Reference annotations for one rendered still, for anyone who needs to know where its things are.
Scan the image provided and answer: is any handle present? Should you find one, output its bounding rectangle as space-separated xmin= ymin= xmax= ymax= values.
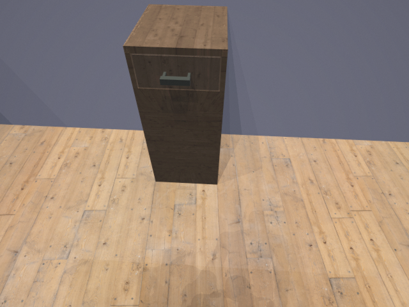
xmin=160 ymin=72 xmax=190 ymax=86

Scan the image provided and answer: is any cabinet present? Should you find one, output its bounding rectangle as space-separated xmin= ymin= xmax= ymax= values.
xmin=123 ymin=4 xmax=228 ymax=185

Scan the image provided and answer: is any drawer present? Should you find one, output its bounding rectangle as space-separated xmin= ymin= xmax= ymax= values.
xmin=132 ymin=54 xmax=220 ymax=90

